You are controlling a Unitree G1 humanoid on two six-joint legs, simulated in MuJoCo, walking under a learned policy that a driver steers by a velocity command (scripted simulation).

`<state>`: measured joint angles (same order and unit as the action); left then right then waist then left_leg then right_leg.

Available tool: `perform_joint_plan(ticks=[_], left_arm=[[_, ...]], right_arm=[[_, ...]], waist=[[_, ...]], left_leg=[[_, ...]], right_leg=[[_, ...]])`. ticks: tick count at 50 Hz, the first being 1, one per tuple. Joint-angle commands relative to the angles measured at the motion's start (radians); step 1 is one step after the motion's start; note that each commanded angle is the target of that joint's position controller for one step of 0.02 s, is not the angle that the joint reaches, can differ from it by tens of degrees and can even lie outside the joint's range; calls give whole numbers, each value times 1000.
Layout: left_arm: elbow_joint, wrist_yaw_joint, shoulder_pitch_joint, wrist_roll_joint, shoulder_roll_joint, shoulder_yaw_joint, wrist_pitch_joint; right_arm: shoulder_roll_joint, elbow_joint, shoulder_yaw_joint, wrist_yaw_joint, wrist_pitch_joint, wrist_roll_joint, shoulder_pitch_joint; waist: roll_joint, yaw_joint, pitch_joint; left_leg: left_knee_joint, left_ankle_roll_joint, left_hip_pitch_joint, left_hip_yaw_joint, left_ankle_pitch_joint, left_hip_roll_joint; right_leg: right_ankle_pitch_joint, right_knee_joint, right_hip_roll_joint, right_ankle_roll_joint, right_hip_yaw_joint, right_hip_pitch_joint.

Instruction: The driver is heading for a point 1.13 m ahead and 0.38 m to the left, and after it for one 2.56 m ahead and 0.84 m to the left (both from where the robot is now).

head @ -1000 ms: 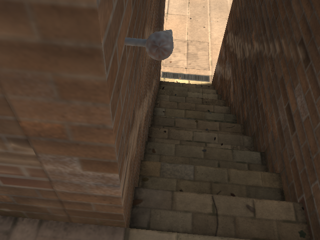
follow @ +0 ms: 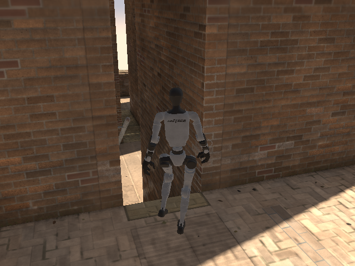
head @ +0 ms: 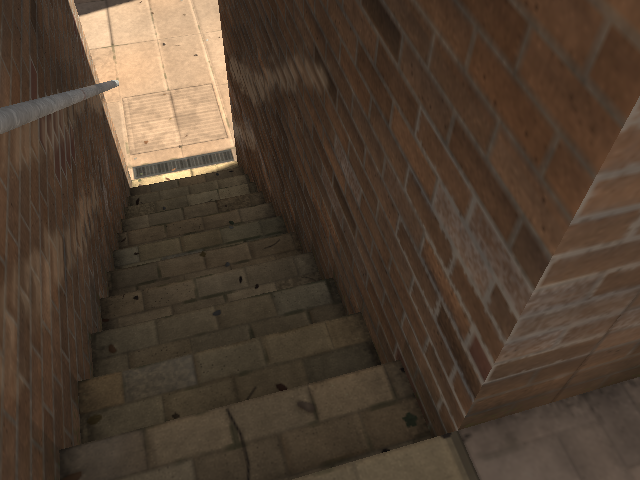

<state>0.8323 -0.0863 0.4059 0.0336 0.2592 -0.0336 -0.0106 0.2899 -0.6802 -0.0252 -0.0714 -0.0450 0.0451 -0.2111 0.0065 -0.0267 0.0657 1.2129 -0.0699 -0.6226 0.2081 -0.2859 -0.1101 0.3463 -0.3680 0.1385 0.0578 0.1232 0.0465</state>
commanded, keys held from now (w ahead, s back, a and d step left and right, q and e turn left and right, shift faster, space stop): q+shift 0.46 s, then shift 0.34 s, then w+shift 0.20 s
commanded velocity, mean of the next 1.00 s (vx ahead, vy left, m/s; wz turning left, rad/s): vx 0.12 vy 0.04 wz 0.60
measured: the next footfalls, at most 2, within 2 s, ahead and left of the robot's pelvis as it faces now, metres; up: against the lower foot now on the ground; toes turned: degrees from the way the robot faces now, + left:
left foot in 0.20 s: +0.20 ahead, +0.11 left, +0.00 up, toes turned +7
right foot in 0.48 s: +0.35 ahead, -0.11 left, +0.00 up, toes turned +39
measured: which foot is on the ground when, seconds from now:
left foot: up 0.00-0.18, down 0.20-0.48, up 0.50-0.78, down 0.80-1.00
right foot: down 0.00-0.18, up 0.20-0.46, down 0.48-0.82, up 0.84-1.00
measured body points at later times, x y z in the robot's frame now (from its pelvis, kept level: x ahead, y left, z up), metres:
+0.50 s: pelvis +0.18 -0.03 -0.01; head +0.22 -0.02 +0.44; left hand +0.26 +0.31 -0.06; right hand +0.42 -0.26 -0.10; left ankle +0.16 +0.10 -0.73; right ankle +0.31 -0.13 -0.74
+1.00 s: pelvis +0.25 -0.02 +0.01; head +0.24 +0.00 +0.46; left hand +0.20 +0.31 -0.08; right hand +0.49 -0.18 -0.09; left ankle +0.15 +0.08 -0.73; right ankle +0.34 -0.11 -0.69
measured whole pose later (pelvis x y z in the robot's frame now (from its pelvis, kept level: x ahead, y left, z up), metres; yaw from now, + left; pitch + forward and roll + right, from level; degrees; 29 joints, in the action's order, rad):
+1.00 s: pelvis +0.25 -0.02 +0.01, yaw +38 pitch +0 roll +0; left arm 0.69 0.04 0.19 0.01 0.37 -0.06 0.06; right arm 0.27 -0.69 0.00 0.03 0.00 -0.01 -0.32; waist -0.04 0.03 0.00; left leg 0.40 -0.02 -0.15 0.10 -0.26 -0.01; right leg 0.42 -0.86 -0.01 0.00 -0.02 0.41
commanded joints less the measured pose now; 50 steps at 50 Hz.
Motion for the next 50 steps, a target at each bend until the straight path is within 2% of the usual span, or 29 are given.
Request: perform_joint_plan(ticks=[1,4,7,8,9,10,11,12,13,14,16,18,19,22,23,24,25,26,27,28,30,35,38,40,41,42,44,46,50], left_arm=[[-113,-43,-148,-45,121,-31,14],[-146,-57,-139,-45,161,-30,-8],[-173,-67,-93,-31,190,-32,10],[-197,-42,-149,-27,216,-45,27],[-220,-6,-234,4,210,-49,30],[-225,37,-271,-30,119,-16,35],[-270,51,-314,-98,19,14,60],[-306,48,-232,-113,36,13,67],[-343,48,-150,-65,134,-6,70],[-329,46,-164,-44,214,-25,69],[-317,44,-174,-61,213,-21,58],[-306,38,-232,-54,167,-15,45],[-312,40,-282,-39,127,-15,46],[-303,61,-294,-3,179,-44,71],[-284,72,-264,-43,141,-30,73],[-266,75,-230,-61,154,-37,73],[-282,72,-229,-85,227,-45,66],[-288,80,-293,-110,260,-47,50],[-306,79,-360,-102,215,-42,42],[-302,80,-394,-92,181,-29,32],[-286,80,-382,-66,188,-22,18],[-226,104,-310,-65,196,-27,-23],[-199,113,-273,-51,217,-30,-44],[-189,111,-265,-22,166,-9,-6],[-196,121,-279,-43,136,-1,19],[-241,123,-296,-41,135,-4,40],[-246,118,-366,-22,219,-33,65],[-242,117,-340,-24,236,-53,76],[-229,132,-283,-31,147,-35,101]], right_arm=[[166,15,-57,-40,4,-24,-137],[39,108,-25,-43,23,-26,-5],[81,62,-50,-13,6,-19,-132],[146,49,-78,12,-4,-25,-231],[182,20,-102,53,9,-29,-374],[189,10,-100,106,25,-8,-378],[239,43,-90,125,54,-67,-322],[284,76,-93,102,83,-91,-310],[325,114,-125,103,85,-61,-170],[265,154,-107,107,74,-36,-63],[217,162,-89,90,67,-16,-54],[219,152,-99,84,52,-14,-31],[218,132,-105,87,38,-5,-61],[232,116,-118,109,6,18,-55],[211,144,-105,110,-10,-5,-2],[164,147,-85,111,-15,-14,-24],[47,131,-46,112,-20,-39,-121],[127,153,-63,105,0,-38,-203],[194,114,-83,109,10,-29,-197],[230,100,-88,121,10,-34,-142],[203,81,-86,136,-10,-33,-96],[77,147,-14,114,3,-40,6],[80,126,-4,96,1,-52,-45],[144,117,-6,87,4,-66,-38],[211,108,-19,96,0,-74,-130],[283,60,-49,90,-6,-64,-172],[207,69,-35,96,23,-66,-124],[215,37,-39,106,45,-49,-141],[178,6,-40,108,70,-55,-144]], waist=[[12,86,83],[-167,37,-7],[-230,57,-98],[-227,117,-109],[-85,211,-102],[117,217,-32],[57,135,-77],[-53,73,-225],[-43,7,-241],[-81,-23,-103],[-175,-35,-60],[-64,-13,-5],[-19,18,-55],[179,28,-133],[141,-2,-175],[84,-10,-194],[-176,35,-236],[-366,104,-222],[-235,105,-165],[-141,88,-126],[-64,56,-69],[-170,0,-126],[-204,17,-155],[-102,39,-198],[41,65,-285],[221,69,-236],[171,126,-96],[178,116,-26],[177,81,-24]], left_leg=[[72,80,-251,-29,27,60],[-372,104,141,-332,132,-22],[-590,102,359,-463,257,-79],[-696,45,458,-416,273,-60],[-868,-68,565,-304,404,0],[-1004,-166,615,-173,592,41],[-811,-223,625,22,970,160],[-782,-367,682,264,1133,326],[-888,-430,672,485,686,430],[-962,-378,560,484,357,392],[-1003,-301,432,444,-81,271],[-953,-253,324,363,-120,182],[-904,-233,301,349,-31,157],[-771,-93,331,284,56,76],[-736,-59,297,300,90,76],[-621,-4,238,246,-60,46],[-308,70,94,62,-418,-72],[-83,112,19,0,-463,-64],[68,147,-8,-44,-378,-3],[111,155,-22,-61,-291,20],[75,157,47,-56,-185,39],[-440,153,229,-151,-176,80],[-789,139,395,-185,-24,79],[-967,87,625,-96,274,150],[-845,14,800,42,353,303],[-892,-136,696,192,1,388],[-1002,-173,630,233,-256,382],[-1005,-177,634,250,-272,377],[-998,-135,441,82,-131,289]], right_leg=[[-1051,-8,-389,-208,-137,-135],[-1351,-20,-195,-240,95,77],[-1471,-237,-219,-187,115,40],[-1405,-358,-234,-207,94,71],[-889,-717,-194,-196,59,168],[136,-1052,-78,-191,30,363],[306,-1306,-61,-155,-120,500],[317,-1380,-32,-185,-288,564],[258,-1281,-66,-165,-430,606],[174,-1149,-128,-151,-418,636],[83,-837,-134,-175,-385,561],[114,-505,-115,-200,-325,454],[121,-434,-80,-201,-293,361],[-140,-208,-52,-189,-244,239],[-250,-99,-43,-164,-214,141],[-320,-13,-144,-103,-272,38],[-549,-2,-435,35,-555,-98],[-526,80,-543,186,-838,-4],[-527,61,-547,247,-808,53],[-482,48,-502,230,-680,97],[-487,37,-415,188,-514,151],[-691,14,-338,183,-341,-1],[-689,-10,-331,175,-348,-13],[-487,-45,-269,67,-323,113],[-66,-175,-192,-5,-254,256],[191,-260,-116,-43,-146,409],[216,-464,-146,-75,-174,530],[175,-562,-176,-73,-200,645],[19,-468,-161,-44,-132,435]])
Velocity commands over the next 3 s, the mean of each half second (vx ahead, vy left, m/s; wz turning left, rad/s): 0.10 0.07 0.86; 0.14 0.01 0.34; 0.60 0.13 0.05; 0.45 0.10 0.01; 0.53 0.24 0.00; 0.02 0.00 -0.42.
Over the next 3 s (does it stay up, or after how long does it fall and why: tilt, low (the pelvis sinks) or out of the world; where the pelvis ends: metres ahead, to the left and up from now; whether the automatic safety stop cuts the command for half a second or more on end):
stays up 0.81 0.23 -0.40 its command is cut before an obstacle after 1.2 s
